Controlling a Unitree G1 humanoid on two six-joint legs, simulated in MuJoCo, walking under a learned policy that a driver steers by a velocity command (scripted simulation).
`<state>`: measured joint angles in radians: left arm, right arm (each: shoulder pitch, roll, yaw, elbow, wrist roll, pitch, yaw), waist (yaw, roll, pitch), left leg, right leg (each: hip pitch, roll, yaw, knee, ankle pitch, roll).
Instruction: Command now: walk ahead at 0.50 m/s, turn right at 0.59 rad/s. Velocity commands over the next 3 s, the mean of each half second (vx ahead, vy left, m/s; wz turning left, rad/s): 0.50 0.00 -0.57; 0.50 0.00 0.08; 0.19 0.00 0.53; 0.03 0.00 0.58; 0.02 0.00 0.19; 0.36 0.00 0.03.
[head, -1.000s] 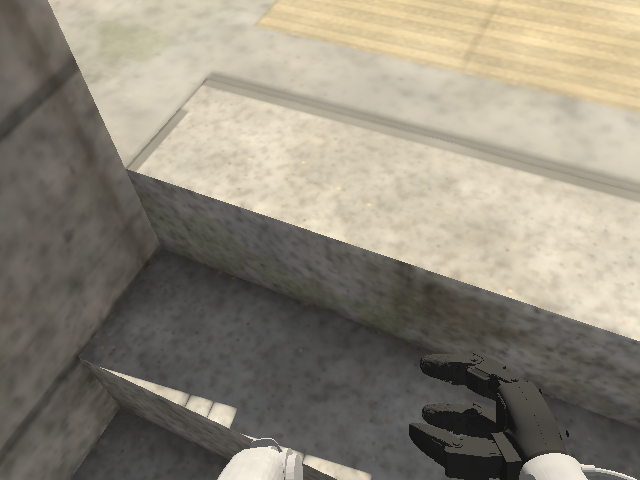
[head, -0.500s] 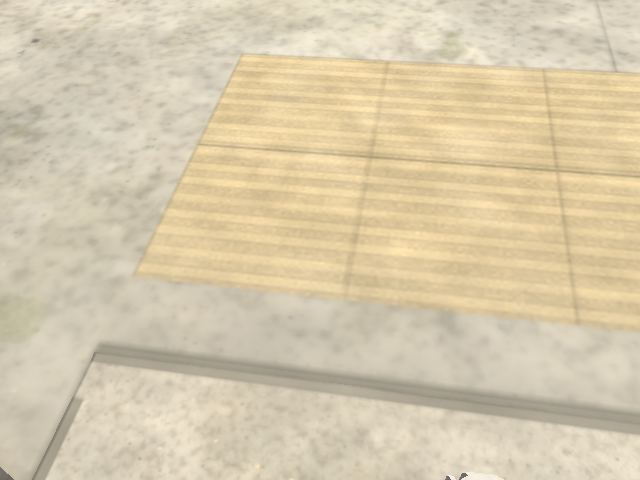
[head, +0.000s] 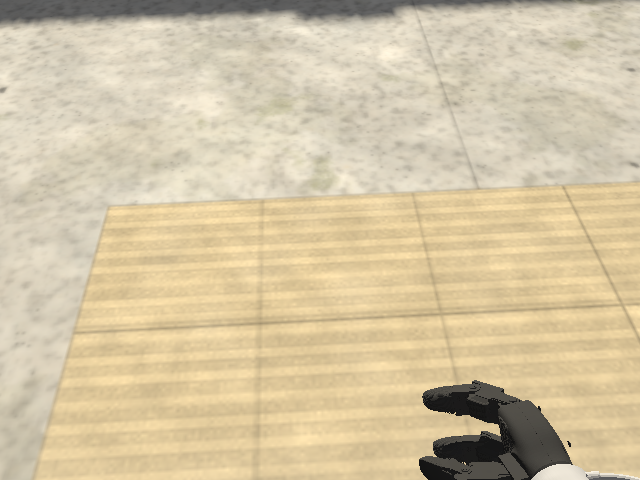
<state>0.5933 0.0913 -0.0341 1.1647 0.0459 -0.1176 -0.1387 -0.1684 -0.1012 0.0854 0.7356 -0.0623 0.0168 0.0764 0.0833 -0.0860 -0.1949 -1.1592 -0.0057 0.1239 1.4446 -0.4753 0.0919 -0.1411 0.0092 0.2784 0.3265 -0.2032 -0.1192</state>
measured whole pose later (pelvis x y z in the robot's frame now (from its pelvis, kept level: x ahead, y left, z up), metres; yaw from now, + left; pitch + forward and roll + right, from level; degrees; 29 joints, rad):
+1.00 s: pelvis +0.54 -0.14 +0.17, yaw -14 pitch +4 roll -2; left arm 0.41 0.18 0.07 0.99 -0.01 -0.10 0.04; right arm 0.00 -0.20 -0.05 0.80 0.03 -0.07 0.03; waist 0.05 0.02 -0.02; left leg -0.77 0.08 0.02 0.69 0.06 0.08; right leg 0.10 0.00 -0.16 0.19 -0.36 0.02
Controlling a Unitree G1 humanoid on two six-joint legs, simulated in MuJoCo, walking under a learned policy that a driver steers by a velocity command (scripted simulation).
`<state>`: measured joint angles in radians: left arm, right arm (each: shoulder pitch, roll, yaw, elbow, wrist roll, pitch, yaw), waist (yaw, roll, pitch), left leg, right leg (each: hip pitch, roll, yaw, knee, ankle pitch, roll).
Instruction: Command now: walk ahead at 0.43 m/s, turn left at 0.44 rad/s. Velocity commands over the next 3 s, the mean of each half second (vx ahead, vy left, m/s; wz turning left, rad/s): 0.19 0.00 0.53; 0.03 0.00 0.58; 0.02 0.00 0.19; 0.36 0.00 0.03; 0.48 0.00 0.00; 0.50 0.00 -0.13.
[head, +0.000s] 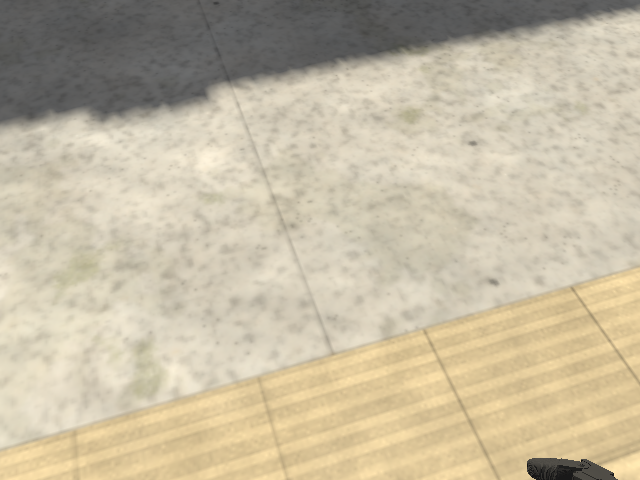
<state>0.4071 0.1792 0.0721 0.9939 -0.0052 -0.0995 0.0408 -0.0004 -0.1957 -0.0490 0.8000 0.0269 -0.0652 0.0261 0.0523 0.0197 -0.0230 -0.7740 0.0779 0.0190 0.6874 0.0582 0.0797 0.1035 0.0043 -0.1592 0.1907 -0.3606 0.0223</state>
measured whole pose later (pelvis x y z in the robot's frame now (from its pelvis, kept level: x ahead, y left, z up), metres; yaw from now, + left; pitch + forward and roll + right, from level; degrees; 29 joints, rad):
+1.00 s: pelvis +0.22 +0.05 +0.00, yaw +36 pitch +3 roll -1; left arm 0.15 0.28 0.08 0.68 -0.01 0.01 0.05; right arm 0.16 -0.28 -0.08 0.58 0.01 0.06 0.01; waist 0.02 -0.01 0.02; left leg -0.36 0.01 0.01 0.62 -0.28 0.01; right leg -0.35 -0.11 -0.07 0.60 -0.29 0.06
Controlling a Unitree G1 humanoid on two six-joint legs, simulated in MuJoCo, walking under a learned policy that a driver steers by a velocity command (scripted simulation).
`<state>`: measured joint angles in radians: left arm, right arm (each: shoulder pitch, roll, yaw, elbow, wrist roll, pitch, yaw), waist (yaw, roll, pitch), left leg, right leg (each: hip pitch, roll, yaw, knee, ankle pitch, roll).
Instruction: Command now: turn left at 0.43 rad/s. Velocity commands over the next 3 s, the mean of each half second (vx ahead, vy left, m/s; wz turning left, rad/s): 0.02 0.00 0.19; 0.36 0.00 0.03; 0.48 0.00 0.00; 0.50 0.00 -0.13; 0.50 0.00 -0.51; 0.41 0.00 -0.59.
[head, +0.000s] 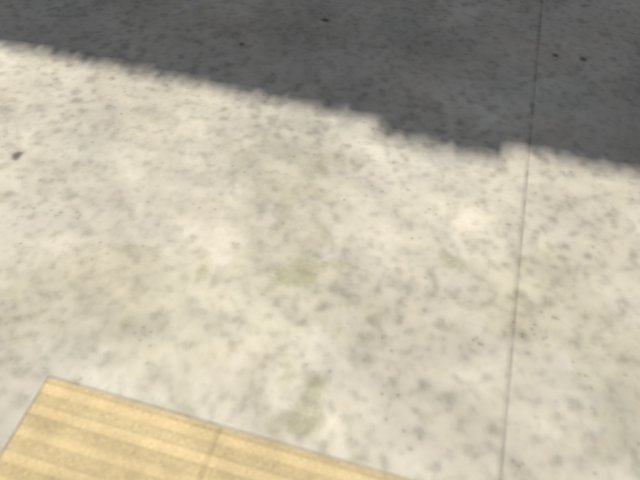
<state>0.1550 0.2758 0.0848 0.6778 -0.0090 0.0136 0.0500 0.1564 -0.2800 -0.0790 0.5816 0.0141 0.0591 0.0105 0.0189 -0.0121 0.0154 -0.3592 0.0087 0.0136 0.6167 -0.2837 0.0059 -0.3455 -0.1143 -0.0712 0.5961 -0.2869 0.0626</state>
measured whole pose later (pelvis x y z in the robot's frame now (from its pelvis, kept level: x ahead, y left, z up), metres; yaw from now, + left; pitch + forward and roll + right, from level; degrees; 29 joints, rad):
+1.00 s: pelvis +0.17 +0.00 +0.01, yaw +4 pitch +3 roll +0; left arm 0.00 0.24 0.03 0.64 -0.03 -0.09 -0.05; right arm 0.47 -0.25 -0.06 0.79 0.02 -0.06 0.00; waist -0.12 -0.02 0.01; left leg 0.04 0.00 -0.02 0.30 -0.39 0.00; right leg -0.59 -0.04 -0.02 0.59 -0.06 -0.03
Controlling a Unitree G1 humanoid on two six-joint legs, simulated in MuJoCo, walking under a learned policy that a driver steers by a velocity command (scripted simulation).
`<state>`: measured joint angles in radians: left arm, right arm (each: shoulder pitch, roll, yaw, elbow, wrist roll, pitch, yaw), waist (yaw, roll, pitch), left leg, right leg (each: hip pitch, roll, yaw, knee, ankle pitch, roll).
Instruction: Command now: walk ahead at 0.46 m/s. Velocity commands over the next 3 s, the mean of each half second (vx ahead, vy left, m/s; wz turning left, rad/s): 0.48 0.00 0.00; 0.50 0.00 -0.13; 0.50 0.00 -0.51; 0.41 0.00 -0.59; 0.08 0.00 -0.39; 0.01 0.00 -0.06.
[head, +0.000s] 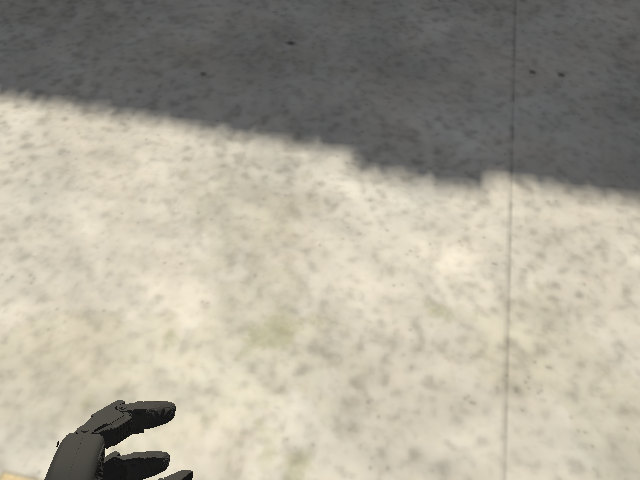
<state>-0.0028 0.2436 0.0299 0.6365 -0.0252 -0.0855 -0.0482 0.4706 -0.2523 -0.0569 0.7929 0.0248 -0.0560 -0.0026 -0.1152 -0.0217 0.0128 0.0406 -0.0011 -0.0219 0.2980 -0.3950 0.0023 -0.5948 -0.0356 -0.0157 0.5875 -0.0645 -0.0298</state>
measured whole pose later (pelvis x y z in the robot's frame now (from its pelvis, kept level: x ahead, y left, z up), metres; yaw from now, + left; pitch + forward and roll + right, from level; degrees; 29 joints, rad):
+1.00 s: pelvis +0.54 +0.00 +0.01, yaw -6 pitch +2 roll +2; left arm 0.14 0.28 0.05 0.72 -0.02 -0.05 -0.02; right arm 0.32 -0.27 -0.05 0.83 -0.01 -0.09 0.01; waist -0.06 -0.05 0.01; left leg -0.01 -0.05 0.13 0.22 -0.24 0.04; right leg -0.71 -0.10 0.06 0.74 0.07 0.00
